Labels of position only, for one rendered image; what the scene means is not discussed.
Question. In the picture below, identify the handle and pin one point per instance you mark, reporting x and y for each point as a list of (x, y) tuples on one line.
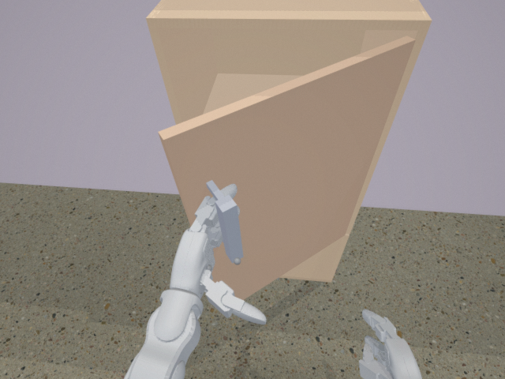
[(229, 222)]

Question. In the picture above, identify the right robot hand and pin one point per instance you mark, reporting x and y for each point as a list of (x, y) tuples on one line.
[(395, 359)]

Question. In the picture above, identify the cupboard door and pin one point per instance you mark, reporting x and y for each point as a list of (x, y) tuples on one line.
[(298, 153)]

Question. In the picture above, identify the left robot hand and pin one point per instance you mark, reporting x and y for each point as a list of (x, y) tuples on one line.
[(195, 253)]

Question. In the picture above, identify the robot left forearm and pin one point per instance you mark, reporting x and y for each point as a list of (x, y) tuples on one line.
[(173, 332)]

